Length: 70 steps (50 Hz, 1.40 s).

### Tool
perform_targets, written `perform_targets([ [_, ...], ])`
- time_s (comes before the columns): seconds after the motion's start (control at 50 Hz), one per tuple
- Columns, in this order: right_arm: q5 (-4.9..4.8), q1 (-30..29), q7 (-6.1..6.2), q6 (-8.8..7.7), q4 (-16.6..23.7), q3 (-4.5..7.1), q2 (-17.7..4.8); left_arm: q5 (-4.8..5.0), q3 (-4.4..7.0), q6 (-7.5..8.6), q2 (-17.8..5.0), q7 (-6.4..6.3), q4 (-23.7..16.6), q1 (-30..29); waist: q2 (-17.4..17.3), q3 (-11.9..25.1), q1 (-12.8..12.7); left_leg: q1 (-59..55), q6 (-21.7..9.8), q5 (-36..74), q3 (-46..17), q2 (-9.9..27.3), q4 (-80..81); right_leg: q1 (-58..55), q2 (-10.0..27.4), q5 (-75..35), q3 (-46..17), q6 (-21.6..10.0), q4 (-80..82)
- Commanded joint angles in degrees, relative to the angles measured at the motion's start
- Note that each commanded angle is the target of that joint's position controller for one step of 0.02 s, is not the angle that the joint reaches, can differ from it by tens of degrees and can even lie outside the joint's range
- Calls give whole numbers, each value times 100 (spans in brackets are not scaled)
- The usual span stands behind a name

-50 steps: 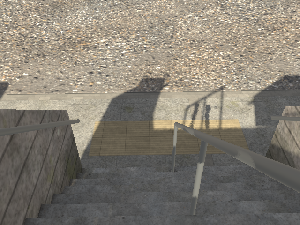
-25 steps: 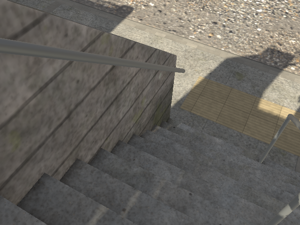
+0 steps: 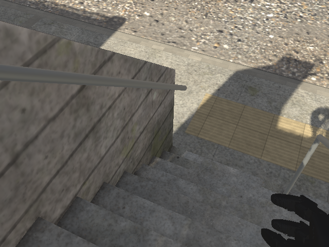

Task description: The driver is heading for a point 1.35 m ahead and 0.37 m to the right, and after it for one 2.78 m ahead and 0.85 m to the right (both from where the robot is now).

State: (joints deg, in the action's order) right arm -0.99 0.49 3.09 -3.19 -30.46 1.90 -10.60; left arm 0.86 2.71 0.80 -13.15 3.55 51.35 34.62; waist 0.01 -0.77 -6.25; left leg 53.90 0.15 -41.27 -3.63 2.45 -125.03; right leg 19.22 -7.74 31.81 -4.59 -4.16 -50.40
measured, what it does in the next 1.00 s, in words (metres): goes down, turning right: left foot 0.21 m lower, then right foot 0.20 m lower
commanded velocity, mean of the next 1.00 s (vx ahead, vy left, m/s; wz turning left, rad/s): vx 1.00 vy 0.00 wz -0.60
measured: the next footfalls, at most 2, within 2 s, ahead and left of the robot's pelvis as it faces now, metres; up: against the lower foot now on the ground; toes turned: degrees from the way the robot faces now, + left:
left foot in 0.26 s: +0.30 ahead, +0.12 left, -0.21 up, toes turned -25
right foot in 0.66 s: +0.44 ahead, -0.20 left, -0.41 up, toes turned -34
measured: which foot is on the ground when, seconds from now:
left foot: up 0.00-0.24, down 0.26-0.62, up 0.64-0.98, down 1.00-1.00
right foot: down 0.00-0.26, up 0.28-0.64, down 0.66-0.98, up 1.00-1.00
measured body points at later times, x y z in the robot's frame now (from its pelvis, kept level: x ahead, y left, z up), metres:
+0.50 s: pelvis +0.34 -0.01 -0.25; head +0.31 -0.02 +0.20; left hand +0.63 +0.09 -0.31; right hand +0.12 -0.17 -0.40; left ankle +0.26 +0.14 -0.90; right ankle +0.42 -0.23 -0.84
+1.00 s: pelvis +0.66 -0.18 -0.55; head +0.65 -0.18 -0.10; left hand +0.88 -0.02 -0.67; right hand +0.55 -0.44 -0.67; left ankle +0.73 -0.11 -1.26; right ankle +0.46 -0.20 -1.00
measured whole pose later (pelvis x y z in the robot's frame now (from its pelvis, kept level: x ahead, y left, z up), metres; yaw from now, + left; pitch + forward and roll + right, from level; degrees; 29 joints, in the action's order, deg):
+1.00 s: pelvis +0.66 -0.18 -0.55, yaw -36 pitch -1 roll -2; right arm 1.4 18.9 -1.1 -1.5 -43.5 3.5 -16.4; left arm 1.4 3.2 4.1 -12.1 -3.0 48.5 18.1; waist -3.8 0.8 4.1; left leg 22.5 -5.9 10.4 -0.3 1.3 -46.2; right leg 26.8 0.2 40.3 0.7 -0.3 -109.1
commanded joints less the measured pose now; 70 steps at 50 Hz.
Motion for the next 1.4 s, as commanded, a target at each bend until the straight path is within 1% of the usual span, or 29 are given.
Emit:
perform_targets([
  [0.02, -102, -262, -94, -58, 798, -174, 5, 82, 69, 285, -707, -363, -947, -1157, -888, -42, 1180, 1879, 282, 3226, -841, 335, 3780, -478, 1934, -3330, -4293, -1377, 1210],
  [0.06, 359, 13, -135, 82, 589, -110, -81, 120, 38, 117, -595, -628, -979, -1431, -509, 321, 1088, -1224, 357, 5202, -380, -70, 5368, 1189, 1149, -4054, -3038, -1074, 806],
  [0.18, 37, -1031, -551, -238, 902, 86, -44, 212, 126, -131, -36, -907, -49, -43, 481, -101, -190, -2984, 302, 6884, -426, -721, 10045, 133, -185, -1856, -2301, -900, -326],
  [0.24, 64, 3445, -482, -319, -664, 578, -1231, 207, 219, 30, -496, -594, -680, -2637, 1286, 844, 2306, -6252, 97, 7714, -615, 102, 9200, 927, -269, -3747, -2099, -600, -3699],
  [0.26, 58, 5240, -415, -377, -1292, 656, -1259, 188, 148, 151, -100, -448, -835, -3097, 44, 853, 3098, -7790, -84, 7708, -706, 457, 9690, 2117, -725, -2456, -1732, -178, -6111],
  [0.28, -221, 5241, -458, -335, -1457, 349, -330, 12, 22, 155, 424, -443, -932, -2639, -1334, -214, 2802, -7367, -16, 7282, -789, 755, 10370, 3220, -1195, 1493, -1489, -253, -7908],
  [0.3, -150, 3734, -540, -375, -1204, 114, -468, 167, -62, 207, 870, -453, -1304, -1173, -3406, -55, 1101, -7896, -524, 10672, -1532, 1259, 7557, 5060, -882, 1889, -1783, -305, -8457],
  [0.38, -11, 2401, -698, -396, -1370, -44, 209, 211, 44, -51, 302, -478, -1384, -1617, 662, -322, 189, -4135, -784, 5493, -1859, 1433, 8685, 5046, 871, -1260, -1051, -393, -6516],
  [0.44, 367, 2047, -105, -370, -1816, 78, -630, 24, -85, -65, 199, -475, -1451, -1654, 323, -842, -68, -1590, -714, 4386, -1801, 1245, 8749, 3292, 1115, -3874, -1058, 210, -3403],
  [0.54, 135, 2523, 106, -445, -2197, -38, -555, -53, 26, 31, -150, 91, -1927, -2769, -127, -587, 499, -1832, -237, 2609, 221, 550, 7607, 1346, 766, -7776, -133, -135, -53],
  [0.62, 161, 1394, -309, -360, -1981, 213, -1224, 36, 430, -290, -937, -214, -513, 1019, -330, 246, -1077, -1056, -87, 6702, 619, 608, 3328, -2687, 417, -5142, 1161, -515, -153],
  [0.64, -6, 709, -267, -392, -1898, 316, -1175, -42, 437, -280, -868, -259, -191, 2217, 971, -132, -1950, -325, 316, 4039, 1001, -248, -346, -3325, 990, -5329, 540, -1134, 1943],
  [0.68, 213, 2471, -79, -556, -1264, 116, -253, 33, -54, 98, -258, -264, -400, 419, 2622, -444, 339, 1404, 42, -215, -409, -597, 147, -3313, 1437, -8620, -1549, -1538, 937],
  [0.72, 7, 2935, -218, -459, -1445, 155, -438, 15, 121, 191, -350, -223, -460, -384, -955, 34, 902, 1126, -159, 1224, -492, 129, 2298, -1951, 1987, -4398, -2096, -1506, 1004],
  [0.78, -197, 1891, -48, 72, -928, 82, -219, -272, 85, 314, -636, -577, -866, -2206, -906, -412, 1523, -905, 694, 3779, -639, 803, 4814, 2305, 2770, -3066, -3461, -1689, 1344],
  [0.88, 66, 1199, -428, 166, -774, 181, -561, 130, 0, 492, -505, -895, -573, -1398, -116, 101, 879, -3905, 329, 7763, 56, -79, 8012, 2748, 965, -425, -387, -648, 50],
  [0.98, 489, 6509, -349, 428, -2597, 459, -1100, 123, 323, 622, -811, -542, -1333, -4395, -148, 111, 3552, -6579, -1228, 5526, 520, 12, 8253, 3285, 1030, -4825, 670, 574, -8003],
  [1.0, 286, 6080, -466, 333, -2669, 133, -310, -38, 69, 554, 76, -666, -1692, -4537, -1955, -1095, 3357, -5797, -1577, 6571, 67, 203, 10295, 4546, 98, 316, 1356, 505, -10506],
  [1.02, 151, 4853, -475, 8, -2544, -197, -90, -162, -169, 628, 844, -753, -2233, -3103, -3381, -1341, 1094, -5896, -1110, 10647, -1259, -302, 8719, 6094, 31, 1348, 557, 194, -9254],
  [1.08, -17, 3530, -405, -115, -2141, 96, -611, -2, -193, 642, 610, -573, -1912, -2707, 1286, -360, 187, -4593, -1431, 5481, -3076, 492, 8439, 5797, 1274, -1046, -322, 3, -5204],
  [1.1, 129, 2242, -98, -173, -1508, 143, -1053, 1, -201, 577, 283, -575, -2336, -3138, 1552, -504, -280, -2193, -1718, 5305, -3784, 587, 9538, 3791, 1271, -2561, -512, 395, -2081],
  [1.18, -482, 2280, 278, -273, -1839, 188, -469, -182, 15, 480, -347, -493, -2164, -3320, 1175, -330, 278, -1381, -1315, 2654, -2302, -968, 7470, 257, 958, -7079, -491, 573, 1222],
  [1.22, -306, 2832, 281, -133, -2311, 220, -312, -181, 34, 332, 32, -372, -2137, -2787, 139, 89, 434, -1312, -1209, 1978, -2511, -1447, 6665, -1635, 466, -7295, -255, 719, 1231],
  [1.26, -146, 1453, 90, 39, -2183, 312, -563, -53, 379, 256, -758, -246, -1340, 173, -1040, 1045, -1321, -2042, -744, 3721, -1904, -1689, 3464, -3505, 1111, -7430, -431, 734, 1768],
  [1.28, -140, 1133, -54, 14, -1992, 333, -495, -51, 473, 277, -868, -201, -708, 1749, -39, 901, -1976, -1346, -346, 2646, -1561, -2120, 915, -4436, 1522, -7022, -723, 573, 2327],
  [1.3, -17, 1099, -138, -4, -1637, 198, 126, 121, 296, 296, -438, -166, -278, 2103, 1292, 319, -1780, 23, -451, -677, -1605, -2394, -1255, -4637, 1735, -7021, -635, 818, 1333],
  [1.32, -268, 3258, -159, -6, -1276, 97, 498, 1, 99, 367, -413, -77, -434, 421, 3363, 632, 308, 1475, -712, -260, -2097, -1849, -1162, -4844, 2270, -7784, -2066, 328, 458],
  [1.38, -108, 2974, -68, 249, -1400, 154, 162, 315, -150, 497, 839, 16, -501, -1211, -457, -156, 1040, 1335, -1096, 2551, -998, -485, 988, -1499, 1905, -3669, -1458, 409, 1160],
  [1.4, -73, 2915, -26, 243, -970, -80, 537, 265, -2, 629, 167, -73, -542, -1911, 922, -463, 1284, 1498, -984, 2504, -1230, -63, 1850, -183, 2922, -3254, -3291, -143, 1180],
])
Over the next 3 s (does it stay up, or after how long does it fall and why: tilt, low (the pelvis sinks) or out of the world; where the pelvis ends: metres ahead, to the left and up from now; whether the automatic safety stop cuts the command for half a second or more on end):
stays up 1.40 -0.35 -1.21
